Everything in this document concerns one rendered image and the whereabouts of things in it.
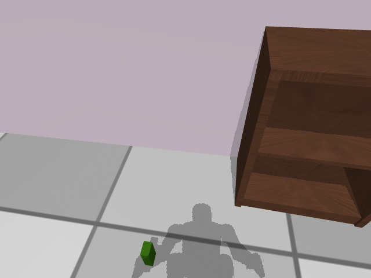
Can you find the bookshelf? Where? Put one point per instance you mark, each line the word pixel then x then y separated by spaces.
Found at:
pixel 306 142

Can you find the carton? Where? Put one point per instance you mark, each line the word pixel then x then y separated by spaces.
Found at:
pixel 148 253

